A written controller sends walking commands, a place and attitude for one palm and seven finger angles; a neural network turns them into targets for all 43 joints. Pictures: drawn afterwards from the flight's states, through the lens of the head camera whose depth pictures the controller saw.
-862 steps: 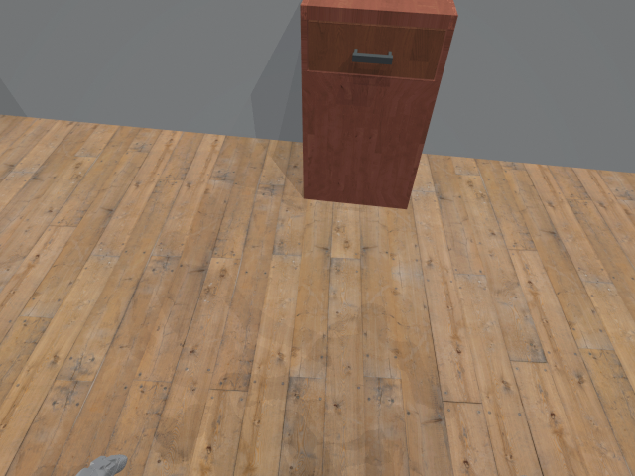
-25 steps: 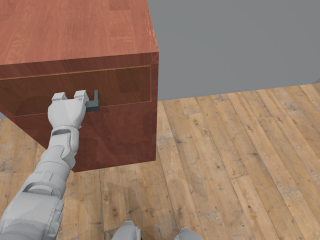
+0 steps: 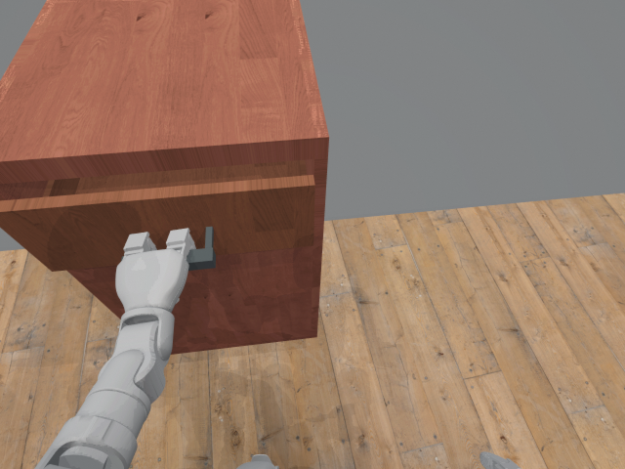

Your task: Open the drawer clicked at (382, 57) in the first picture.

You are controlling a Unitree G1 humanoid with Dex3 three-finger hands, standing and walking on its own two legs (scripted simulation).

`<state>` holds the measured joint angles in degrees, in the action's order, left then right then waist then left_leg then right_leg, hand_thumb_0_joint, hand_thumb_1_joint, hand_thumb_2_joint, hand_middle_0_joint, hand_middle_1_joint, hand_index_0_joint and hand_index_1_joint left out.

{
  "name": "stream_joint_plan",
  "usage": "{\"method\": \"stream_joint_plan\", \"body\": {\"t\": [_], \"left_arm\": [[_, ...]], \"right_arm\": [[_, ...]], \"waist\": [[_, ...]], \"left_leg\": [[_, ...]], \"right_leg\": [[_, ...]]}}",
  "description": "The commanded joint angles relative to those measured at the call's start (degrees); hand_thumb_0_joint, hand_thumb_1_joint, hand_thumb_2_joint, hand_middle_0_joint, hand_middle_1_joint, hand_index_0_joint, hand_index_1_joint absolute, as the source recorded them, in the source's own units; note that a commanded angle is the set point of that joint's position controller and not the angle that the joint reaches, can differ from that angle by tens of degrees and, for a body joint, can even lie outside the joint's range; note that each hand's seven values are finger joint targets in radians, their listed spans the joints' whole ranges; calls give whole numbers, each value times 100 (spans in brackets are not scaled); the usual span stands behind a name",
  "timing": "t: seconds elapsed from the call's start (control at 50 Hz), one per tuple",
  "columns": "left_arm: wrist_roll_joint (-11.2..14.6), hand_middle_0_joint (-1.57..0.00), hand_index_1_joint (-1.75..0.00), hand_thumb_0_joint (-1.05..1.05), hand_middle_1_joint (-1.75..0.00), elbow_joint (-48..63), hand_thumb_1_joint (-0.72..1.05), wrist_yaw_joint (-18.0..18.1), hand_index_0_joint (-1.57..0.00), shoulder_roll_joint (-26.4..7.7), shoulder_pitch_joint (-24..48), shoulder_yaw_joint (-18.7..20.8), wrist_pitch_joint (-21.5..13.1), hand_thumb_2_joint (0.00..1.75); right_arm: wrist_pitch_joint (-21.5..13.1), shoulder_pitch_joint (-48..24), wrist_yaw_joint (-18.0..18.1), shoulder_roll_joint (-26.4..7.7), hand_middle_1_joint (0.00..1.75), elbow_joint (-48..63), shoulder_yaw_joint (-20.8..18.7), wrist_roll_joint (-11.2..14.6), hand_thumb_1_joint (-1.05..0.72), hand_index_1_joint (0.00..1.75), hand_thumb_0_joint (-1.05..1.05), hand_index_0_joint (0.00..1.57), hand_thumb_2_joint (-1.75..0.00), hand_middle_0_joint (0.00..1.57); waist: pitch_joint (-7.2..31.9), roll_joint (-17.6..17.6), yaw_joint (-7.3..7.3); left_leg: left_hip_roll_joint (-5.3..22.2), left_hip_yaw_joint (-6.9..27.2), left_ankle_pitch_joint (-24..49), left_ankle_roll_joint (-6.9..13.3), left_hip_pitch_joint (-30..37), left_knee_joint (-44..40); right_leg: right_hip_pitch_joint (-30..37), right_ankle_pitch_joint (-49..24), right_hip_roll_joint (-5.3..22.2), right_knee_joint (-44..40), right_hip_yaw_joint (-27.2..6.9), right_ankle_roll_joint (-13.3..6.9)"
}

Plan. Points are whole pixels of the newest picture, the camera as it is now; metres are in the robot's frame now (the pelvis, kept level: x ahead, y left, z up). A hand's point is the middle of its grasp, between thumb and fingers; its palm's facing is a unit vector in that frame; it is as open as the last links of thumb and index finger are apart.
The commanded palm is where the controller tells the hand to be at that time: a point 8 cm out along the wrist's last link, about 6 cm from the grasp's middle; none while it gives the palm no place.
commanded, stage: pull the drawer open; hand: left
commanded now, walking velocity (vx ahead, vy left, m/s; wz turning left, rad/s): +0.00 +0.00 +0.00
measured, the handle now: (170, 249) +0.42 +0.22 -0.02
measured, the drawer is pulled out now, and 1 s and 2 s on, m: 0.05 0.10 0.30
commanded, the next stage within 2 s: none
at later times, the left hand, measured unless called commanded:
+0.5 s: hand (166, 310) +0.33 +0.21 -0.04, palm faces -0.04 -0.04 -1.00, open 5.8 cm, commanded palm +0.32 +0.20 +0.02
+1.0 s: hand (165, 328) +0.31 +0.21 -0.04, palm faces -0.03 -0.08 -1.00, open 5.8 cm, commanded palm +0.25 +0.20 +0.02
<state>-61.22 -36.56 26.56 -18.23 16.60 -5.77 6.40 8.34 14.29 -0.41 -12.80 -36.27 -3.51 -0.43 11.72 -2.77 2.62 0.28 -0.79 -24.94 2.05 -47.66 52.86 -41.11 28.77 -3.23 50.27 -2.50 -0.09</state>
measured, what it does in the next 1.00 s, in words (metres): stands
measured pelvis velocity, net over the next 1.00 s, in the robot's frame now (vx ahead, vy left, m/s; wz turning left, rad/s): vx -0.03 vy -0.02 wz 0.00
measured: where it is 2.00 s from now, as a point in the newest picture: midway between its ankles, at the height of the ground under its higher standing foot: outside the picture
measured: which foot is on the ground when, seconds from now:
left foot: down 0.00-1.00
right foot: down 0.00-1.00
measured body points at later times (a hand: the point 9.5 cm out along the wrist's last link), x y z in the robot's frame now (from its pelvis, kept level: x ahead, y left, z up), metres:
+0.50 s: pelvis -0.02 -0.01 -0.01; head +0.04 -0.02 +0.44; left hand +0.33 +0.21 +0.02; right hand +0.10 -0.26 -0.14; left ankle -0.01 +0.09 -0.69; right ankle -0.06 -0.13 -0.69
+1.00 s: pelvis -0.03 -0.02 +0.00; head +0.04 -0.03 +0.44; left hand +0.30 +0.21 +0.02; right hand +0.07 -0.28 -0.13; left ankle -0.01 +0.09 -0.69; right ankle -0.06 -0.13 -0.69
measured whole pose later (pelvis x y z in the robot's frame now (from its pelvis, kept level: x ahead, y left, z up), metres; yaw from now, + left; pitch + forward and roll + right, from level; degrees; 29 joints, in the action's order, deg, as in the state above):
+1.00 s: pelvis -0.03 -0.02 +0.00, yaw +0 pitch +17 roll -1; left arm -59.7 -32.5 27.3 -18.8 9.3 -3.7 4.2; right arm 6.8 15.2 1.0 -13.1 -37.2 -3.6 0.1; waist 11.0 -3.1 2.8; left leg 1.1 -0.9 -23.0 0.8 -47.4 53.1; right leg -42.1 27.8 -3.8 52.6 -2.1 -1.3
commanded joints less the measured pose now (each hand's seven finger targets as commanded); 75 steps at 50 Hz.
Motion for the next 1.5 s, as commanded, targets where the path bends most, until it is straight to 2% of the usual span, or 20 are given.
{"method": "stream_joint_plan", "body": {"t": [0.0,0.08,0.1,0.12,0.18,0.26,0.32,0.36,0.4,0.5,0.52,0.7,0.72,0.8,0.88,1.04,1.18,1.32,1.34,1.48], "left_arm": [[58,-40,-135,0,-135,1371,90,192,-40,-447,120,184,64,90],[30,-40,-135,0,-135,1775,90,257,-40,-465,-333,223,92,90],[-55,-40,-135,0,-135,1715,90,303,-40,-573,681,163,88,90],[-140,-40,-135,0,-135,1600,90,345,-40,-609,1367,152,64,90],[-257,-40,-135,0,-135,1352,90,412,-40,-511,1209,104,100,90],[-161,-40,-135,0,-135,1204,90,336,-40,-540,1578,89,163,90],[-91,-40,-135,0,-135,892,90,235,-40,-564,1608,95,108,90],[-115,-40,-135,0,-135,867,90,196,-40,-830,1834,271,-20,90],[-111,-40,-135,0,-135,750,90,177,-40,-664,1934,130,-144,90],[-168,-40,-135,0,-135,493,90,238,-40,-841,2160,278,-390,90],[-146,-40,-135,0,-135,394,90,249,-40,-711,2112,186,-398,90],[-110,-40,-135,0,-135,269,90,390,-40,-1004,2521,386,-502,90],[-87,-40,-135,0,-135,106,90,387,-40,-913,2417,325,-477,90],[26,-40,-135,0,-135,363,90,337,-40,-1007,1396,508,-445,90],[182,-40,-135,0,-135,1050,90,280,-40,-805,-65,504,-391,90],[94,-40,-135,0,-135,2528,90,508,-40,-542,-1779,367,-49,90],[5,-40,-135,0,-135,3339,90,623,-40,-305,-2662,130,247,90],[-83,-40,-135,0,-135,3912,90,567,-40,-85,-3520,-153,144,90],[-75,-40,-135,0,-135,4007,90,558,-40,-148,-3694,-108,107,90],[-99,-40,-135,0,-135,4404,90,533,-40,-168,-4839,-36,-232,90]], "right_arm": [[-183,76,19,-793,30,623,-299,-54,-90,30,0,20,-90,20],[-223,-57,4,-783,30,717,-275,-81,-90,30,0,20,-90,20],[-192,-96,40,-808,30,572,-237,-92,-90,30,0,20,-90,20],[-207,-7,90,-808,30,483,-254,-112,-90,30,0,20,-90,20],[-227,-21,127,-782,30,491,-271,-127,-90,30,0,20,-90,20],[-188,-66,164,-763,30,454,-264,-106,-90,30,0,20,-90,20],[-201,-48,232,-741,30,453,-245,-84,-90,30,0,20,-90,20],[-199,-108,278,-730,30,447,-204,-70,-90,30,0,20,-90,20],[-235,-93,296,-706,30,436,-210,-60,-90,30,0,20,-90,20],[-287,-22,318,-695,30,385,-231,-46,-90,30,0,20,-90,20],[-307,45,311,-697,30,390,-243,-44,-90,30,0,20,-90,20],[-359,132,316,-725,30,241,-276,-17,-90,30,0,20,-90,20],[-370,170,322,-721,30,226,-288,-11,-90,30,0,20,-90,20],[-359,47,299,-723,30,362,-268,21,-90,30,0,20,-90,20],[-375,-121,221,-736,30,596,-272,24,-90,30,0,20,-90,20],[-382,-500,35,-770,30,878,-228,-63,-90,30,0,20,-90,20],[-325,-835,-62,-694,30,1087,-153,-107,-90,30,0,20,-90,20],[-324,-1166,-145,-595,30,1334,-30,-125,-90,30,0,20,-90,20],[-325,-1209,-161,-587,30,1387,0,-121,-90,30,0,20,-90,20],[-348,-1349,-284,-512,30,1579,84,-169,-90,30,0,20,-90,20]], "waist": [[2016,18,-169],[1828,-12,-204],[1647,17,47],[1492,31,164],[1685,-240,15],[1991,-45,34],[1791,204,47],[1876,118,-20],[1734,141,36],[1694,150,22],[1616,155,43],[1871,135,34],[1701,189,72],[1934,219,-214],[1803,177,-372],[1475,103,-374],[1290,89,-368],[1170,116,-487],[1128,-17,-526],[920,185,-623]], "left_leg": [[44,87,3825,-6,2528,-258],[46,128,3745,-14,2494,-269],[39,152,3405,-21,2348,-222],[32,179,3155,-14,2211,-166],[13,219,3084,-39,2413,-172],[-20,181,2905,-34,2411,-153],[-84,109,2494,14,2069,-169],[-106,86,2320,10,1931,-180],[-112,75,2118,26,1837,-183],[-125,70,1772,37,1615,-151],[-139,71,1687,47,1557,-160],[-157,29,1446,66,1392,-136],[-162,28,1370,78,1350,-155],[-183,-39,1574,68,1431,-275],[-161,-76,1944,44,1580,-366],[-83,1,2373,-10,1900,-376],[-35,120,2806,-37,2238,-270],[-23,195,2896,-47,2328,-212],[-22,221,2960,-58,2346,-211],[-87,174,2642,-34,2020,-30]], "right_leg": [[554,-3394,-107,-375,458,-192],[562,-3320,-93,-345,471,-205],[301,-3168,-71,-335,458,-188],[96,-2973,-64,-286,474,-195],[-80,-2613,-77,-245,516,-253],[68,-2669,-77,-254,470,-231],[248,-2656,-70,-321,431,-228],[292,-2617,-42,-299,359,-220],[186,-2448,-39,-335,361,-217],[54,-2107,-33,-333,328,-222],[43,-2017,-40,-349,338,-231],[81,-1859,-25,-371,259,-203],[63,-1792,-36,-422,270,-210],[509,-2107,-49,-470,230,-218],[817,-2633,-74,-473,243,-245],[674,-2790,-75,-356,392,-275],[498,-2855,-73,-225,464,-253],[417,-2719,-71,-135,491,-259],[408,-2688,-73,-118,486,-281],[394,-2809,-48,-3,405,-271]]}}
